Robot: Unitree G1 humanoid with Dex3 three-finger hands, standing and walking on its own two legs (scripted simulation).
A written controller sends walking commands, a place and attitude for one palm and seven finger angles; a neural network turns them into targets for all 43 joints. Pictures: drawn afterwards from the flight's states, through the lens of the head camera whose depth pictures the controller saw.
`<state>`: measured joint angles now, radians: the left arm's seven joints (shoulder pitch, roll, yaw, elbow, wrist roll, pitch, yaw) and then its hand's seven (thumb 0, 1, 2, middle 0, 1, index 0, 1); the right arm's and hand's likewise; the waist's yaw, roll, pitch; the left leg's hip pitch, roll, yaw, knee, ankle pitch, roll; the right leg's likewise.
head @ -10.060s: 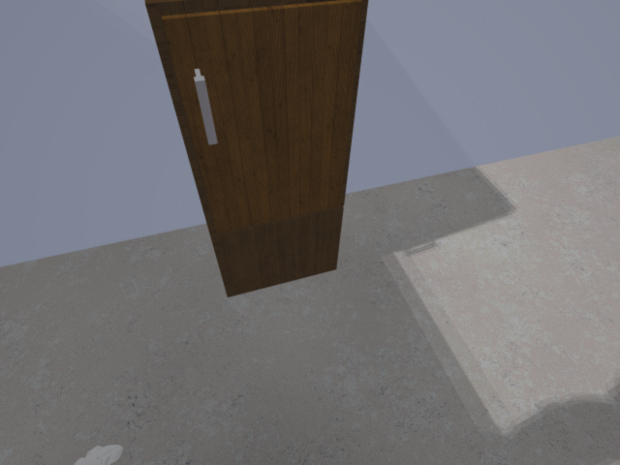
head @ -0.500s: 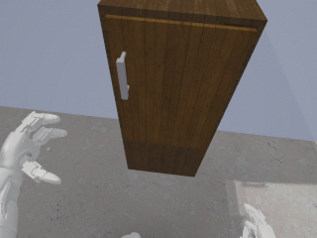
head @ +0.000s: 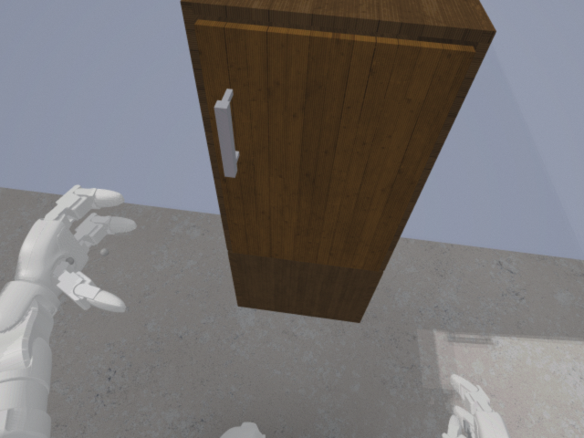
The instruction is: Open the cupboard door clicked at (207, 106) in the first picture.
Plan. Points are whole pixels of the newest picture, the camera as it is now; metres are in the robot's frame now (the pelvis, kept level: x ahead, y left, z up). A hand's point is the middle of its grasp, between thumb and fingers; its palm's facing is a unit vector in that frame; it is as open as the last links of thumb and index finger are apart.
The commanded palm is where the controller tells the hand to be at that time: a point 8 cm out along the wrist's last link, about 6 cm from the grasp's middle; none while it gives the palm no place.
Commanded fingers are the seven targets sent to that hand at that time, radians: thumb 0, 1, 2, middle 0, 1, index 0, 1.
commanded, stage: move the hooked fingers beside the handle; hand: left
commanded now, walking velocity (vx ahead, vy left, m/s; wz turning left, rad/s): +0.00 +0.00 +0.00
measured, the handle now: (229, 135) +0.58 +0.15 +0.08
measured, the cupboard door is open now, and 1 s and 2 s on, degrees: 0 0 0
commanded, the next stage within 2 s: none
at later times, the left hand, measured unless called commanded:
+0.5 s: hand (146, 205) +0.40 +0.24 +0.08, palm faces -0.05 -1.00 +0.00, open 14.0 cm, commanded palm +0.39 +0.29 +0.09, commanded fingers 0.00 -0.50 0.30 -0.30 -1.20 -0.30 -1.20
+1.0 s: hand (169, 174) +0.47 +0.23 +0.08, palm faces -0.05 -1.00 +0.00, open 14.0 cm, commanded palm +0.46 +0.27 +0.08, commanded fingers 0.00 -0.50 0.30 -0.30 -1.20 -0.30 -1.20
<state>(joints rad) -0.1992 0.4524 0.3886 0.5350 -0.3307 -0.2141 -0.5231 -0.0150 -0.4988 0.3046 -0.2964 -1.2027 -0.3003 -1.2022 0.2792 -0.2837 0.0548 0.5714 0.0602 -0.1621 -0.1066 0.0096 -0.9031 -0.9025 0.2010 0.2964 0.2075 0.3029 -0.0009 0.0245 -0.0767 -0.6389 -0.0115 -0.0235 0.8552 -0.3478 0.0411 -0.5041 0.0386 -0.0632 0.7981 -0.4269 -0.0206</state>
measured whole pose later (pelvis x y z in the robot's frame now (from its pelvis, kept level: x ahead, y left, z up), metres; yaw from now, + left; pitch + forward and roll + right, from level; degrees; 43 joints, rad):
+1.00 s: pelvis +0.01 +0.00 -0.01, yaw -2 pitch +15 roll -3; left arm -0.74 0.54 0.39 1.07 -0.18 -0.33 -0.42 -0.02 -0.50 0.30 -0.30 -1.20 -0.30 -1.20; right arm 0.36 -0.28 0.04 0.62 0.04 0.01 -0.06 0.01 -0.90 -0.90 0.20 0.30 0.21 0.30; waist -0.10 0.01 -0.10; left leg -0.81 0.01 0.00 0.93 -0.39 0.05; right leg -0.69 0.05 -0.04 0.87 -0.45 -0.02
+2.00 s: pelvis +0.02 +0.01 -0.02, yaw -3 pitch +19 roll -4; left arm -0.91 0.57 0.39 1.20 -0.11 -0.34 -0.33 -0.01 -0.50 0.30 -0.30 -1.20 -0.30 -1.20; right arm 0.37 -0.28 0.05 0.61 0.02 0.07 -0.03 0.00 -0.91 -0.90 0.20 0.30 0.21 0.30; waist -0.15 0.02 -0.11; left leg -0.90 0.02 0.00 0.99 -0.41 0.05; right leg -0.77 0.07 -0.04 0.90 -0.47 -0.01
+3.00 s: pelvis +0.02 +0.00 -0.02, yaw -3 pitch +19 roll -4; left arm -0.93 0.50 0.35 1.19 -0.10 -0.35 -0.24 -0.02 -0.50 0.30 -0.30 -1.20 -0.30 -1.21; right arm 0.41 -0.26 0.04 0.64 0.01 0.06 -0.01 0.00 -0.91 -0.90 0.20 0.30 0.21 0.30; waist -0.16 0.03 -0.11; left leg -0.92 0.02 -0.01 1.00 -0.42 0.04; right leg -0.79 0.07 -0.04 0.93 -0.48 -0.02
